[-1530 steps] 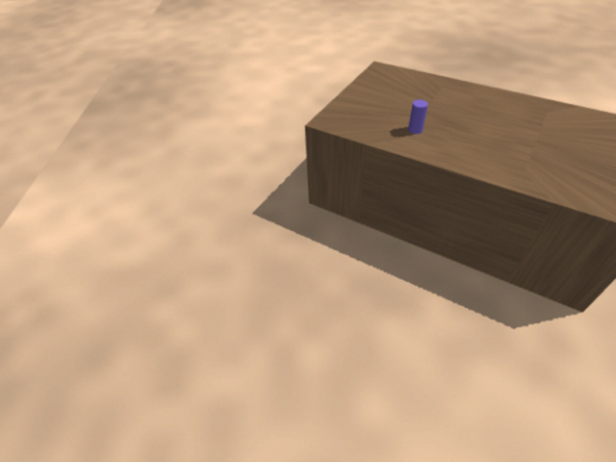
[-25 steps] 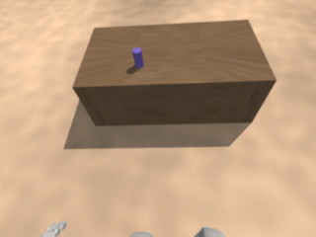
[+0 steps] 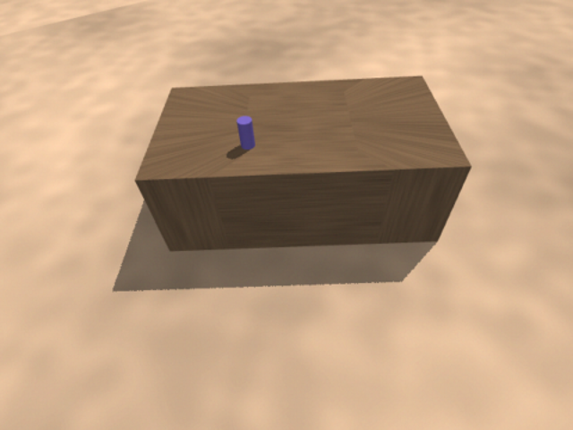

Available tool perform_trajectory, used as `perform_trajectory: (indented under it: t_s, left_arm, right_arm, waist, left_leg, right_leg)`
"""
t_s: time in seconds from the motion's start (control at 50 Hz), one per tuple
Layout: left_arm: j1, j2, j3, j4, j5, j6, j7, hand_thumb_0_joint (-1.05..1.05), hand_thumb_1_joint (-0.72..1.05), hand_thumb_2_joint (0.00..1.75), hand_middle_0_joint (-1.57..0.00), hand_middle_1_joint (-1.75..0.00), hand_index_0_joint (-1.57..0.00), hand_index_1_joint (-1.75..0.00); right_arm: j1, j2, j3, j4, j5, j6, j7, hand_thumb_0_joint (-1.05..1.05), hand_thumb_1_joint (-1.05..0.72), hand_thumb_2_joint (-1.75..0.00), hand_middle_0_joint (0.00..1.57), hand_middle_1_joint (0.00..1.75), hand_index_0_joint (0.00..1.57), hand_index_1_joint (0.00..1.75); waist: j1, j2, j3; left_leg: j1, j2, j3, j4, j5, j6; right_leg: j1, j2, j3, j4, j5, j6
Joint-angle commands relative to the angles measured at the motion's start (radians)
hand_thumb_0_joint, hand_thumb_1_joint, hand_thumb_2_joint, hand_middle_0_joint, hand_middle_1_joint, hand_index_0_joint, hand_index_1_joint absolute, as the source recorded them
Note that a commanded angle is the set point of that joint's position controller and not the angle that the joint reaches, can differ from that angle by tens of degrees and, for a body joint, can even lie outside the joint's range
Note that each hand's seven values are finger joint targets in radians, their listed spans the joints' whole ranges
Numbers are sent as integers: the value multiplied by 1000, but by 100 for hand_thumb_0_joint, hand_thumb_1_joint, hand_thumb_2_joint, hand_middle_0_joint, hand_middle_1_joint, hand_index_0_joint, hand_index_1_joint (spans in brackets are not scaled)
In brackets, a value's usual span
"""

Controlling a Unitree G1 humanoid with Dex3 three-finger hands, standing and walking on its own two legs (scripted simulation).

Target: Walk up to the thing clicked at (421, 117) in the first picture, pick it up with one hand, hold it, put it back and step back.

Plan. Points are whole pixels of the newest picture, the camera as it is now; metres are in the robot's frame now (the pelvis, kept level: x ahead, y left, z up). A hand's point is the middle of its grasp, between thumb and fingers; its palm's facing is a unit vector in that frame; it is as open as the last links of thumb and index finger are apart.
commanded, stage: step back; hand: left
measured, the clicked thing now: (246, 133) +1.14 +0.21 -0.29
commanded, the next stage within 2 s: stand in 0.58 s
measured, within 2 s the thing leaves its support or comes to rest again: neither
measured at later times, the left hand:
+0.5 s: hand out of the picture +0.14 +0.27 -0.14, palm faces +0.01 -0.93 -0.36, open 7.3 cm
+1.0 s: hand out of the picture +0.10 +0.25 -0.14, palm faces -0.03 -0.94 -0.34, open 7.4 cm
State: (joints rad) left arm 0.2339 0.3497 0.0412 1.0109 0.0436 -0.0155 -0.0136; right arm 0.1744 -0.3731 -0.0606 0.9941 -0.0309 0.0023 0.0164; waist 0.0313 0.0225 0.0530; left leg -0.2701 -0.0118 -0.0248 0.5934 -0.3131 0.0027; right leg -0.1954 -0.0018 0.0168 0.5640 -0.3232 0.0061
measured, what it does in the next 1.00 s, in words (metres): stands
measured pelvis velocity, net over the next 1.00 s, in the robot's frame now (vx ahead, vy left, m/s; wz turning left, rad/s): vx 0.01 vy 0.00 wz -0.01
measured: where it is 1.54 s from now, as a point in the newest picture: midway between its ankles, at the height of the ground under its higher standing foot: outside the picture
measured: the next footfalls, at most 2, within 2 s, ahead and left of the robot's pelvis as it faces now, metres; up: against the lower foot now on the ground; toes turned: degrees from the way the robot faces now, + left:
none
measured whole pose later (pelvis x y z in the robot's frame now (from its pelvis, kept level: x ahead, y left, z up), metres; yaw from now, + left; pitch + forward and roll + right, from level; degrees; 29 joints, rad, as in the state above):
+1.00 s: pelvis +0.01 +0.00 +0.02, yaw +0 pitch -3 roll +0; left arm 0.09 0.34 0.00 1.12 0.02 -0.02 0.00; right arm 0.06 -0.34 -0.02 1.13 -0.01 0.00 0.01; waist 0.00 0.01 0.06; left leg -0.12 -0.01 -0.02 0.33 -0.15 0.01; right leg -0.05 -0.01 0.02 0.31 -0.20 0.02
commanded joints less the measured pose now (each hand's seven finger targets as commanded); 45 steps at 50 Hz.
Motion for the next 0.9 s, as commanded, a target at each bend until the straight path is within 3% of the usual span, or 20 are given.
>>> perform_trajectory:
  t_s: [0.0, 0.02, 0.04, 0.08, 0.14, 0.2, 0.26, 0.36, 0.54, 0.56, 0.64, 0.78, 0.88]
  left_arm:
    - [-124, 211, 31, -81, -24, -24, 7, 0, 90, 90, -20, -30, -20, -30]
    - [-127, 219, 34, -74, -21, -24, 7, 0, 90, 90, -20, -30, -20, -30]
    - [-135, 222, 34, -70, -19, -25, 7, 0, 90, 90, -20, -30, -20, -30]
    - [-119, 220, 33, -50, -22, -33, 11, 0, 90, 90, -20, -30, -20, -30]
    - [-113, 234, 36, -23, -28, -39, 19, 0, 90, 90, -20, -30, -20, -30]
    - [-131, 235, 36, -22, -29, -37, 24, 0, 90, 90, -20, -30, -20, -30]
    - [-148, 230, 34, -16, -31, -32, 29, 0, 90, 90, -20, -30, -20, -30]
    - [-174, 222, 28, -10, -29, -24, 29, 0, 90, 90, -20, -30, -20, -30]
    - [-199, 234, 27, 2, -23, -26, 30, 0, 90, 90, -20, -30, -20, -30]
    - [-209, 192, 8, 16, -43, -23, 29, 0, 90, 90, -20, -30, -20, -30]
    - [-188, 200, 5, 23, -44, -20, 36, 0, 90, 90, -20, -30, -20, -30]
    - [-198, 206, 2, 40, -36, -22, 33, 0, 90, 90, -20, -30, -20, -30]
    - [-188, 201, -1, 54, -34, -18, 29, 0, 90, 90, -20, -30, -20, -30]
  right_arm:
    - [-72, -189, -34, -59, 0, -45, -14, 0, -90, -90, 20, 30, 20, 30]
    - [-84, -200, -34, -53, 2, -44, -11, 0, -90, -90, 20, 30, 20, 30]
    - [-90, -206, -32, -44, -1, -44, -11, 0, -90, -90, 20, 30, 20, 30]
    - [-98, -198, -22, -31, -1, -50, -13, 0, -90, -90, 20, 30, 20, 30]
    - [-102, -182, -19, -9, 6, -54, -16, 0, -90, -90, 20, 30, 20, 30]
    - [-95, -181, -20, 6, 7, -53, -21, 0, -90, -90, 20, 30, 20, 30]
    - [-98, -172, -22, 13, 12, -50, -24, 0, -90, -90, 20, 30, 20, 30]
    - [-132, -171, -23, 13, 10, -44, -25, 0, -90, -90, 20, 30, 20, 30]
    - [-164, -162, -23, 19, 6, -37, -22, 0, -90, -90, 20, 30, 20, 30]
    - [-152, -171, -10, 22, 22, -40, -24, 0, -90, -90, 20, 30, 20, 30]
    - [-145, -182, -7, 40, 26, -44, -29, 0, -90, -90, 20, 30, 20, 30]
    - [-171, -174, 6, 50, 28, -33, -27, 0, -90, -90, 20, 30, 20, 30]
    - [-180, -181, 9, 65, 28, -31, -24, 0, -90, -90, 20, 30, 20, 30]
  waist:
    - [-24, -52, -22]
    - [-19, -53, -10]
    - [-21, -41, 0]
    - [-8, 16, -8]
    - [-5, 4, -59]
    - [-10, 4, -104]
    - [-11, -4, -116]
    - [-7, 8, -91]
    - [-14, -38, -96]
    - [-38, -16, -107]
    - [-33, 4, -165]
    - [-38, -26, -131]
    - [-33, -18, -69]
  left_leg:
    - [96, 125, -189, -221, -118, 59]
    - [37, 134, -198, -238, -195, 70]
    - [11, 133, -197, -253, -192, 68]
    - [-1, 135, -184, -261, -58, 59]
    - [32, 116, -129, -201, 182, 47]
    - [77, 111, -95, -163, 324, 46]
    - [100, 113, -83, -145, 401, 51]
    - [83, 127, -106, -182, 331, 58]
    - [104, 102, -67, -170, 307, 45]
    - [172, 130, -102, -216, 476, 41]
    - [272, 144, -88, -203, 677, 35]
    - [244, 132, -71, -260, 467, 24]
    - [200, 128, -83, -306, 291, 18]
  right_leg:
    - [-143, -76, 104, -174, -73, -54]
    - [-97, -69, 102, -184, -127, -56]
    - [-67, -68, 98, -178, -105, -60]
    - [5, -67, 81, -156, 29, -65]
    - [77, -89, 86, -172, 178, -61]
    - [109, -102, 74, -160, 274, -59]
    - [112, -100, 61, -139, 316, -56]
    - [100, -87, 50, -135, 248, -51]
    - [115, -108, 69, -178, 298, -49]
    - [99, -116, 82, -184, 410, -33]
    - [141, -107, 56, -191, 501, -19]
    - [153, -122, 72, -268, 416, -10]
    - [103, -117, 80, -310, 248, -15]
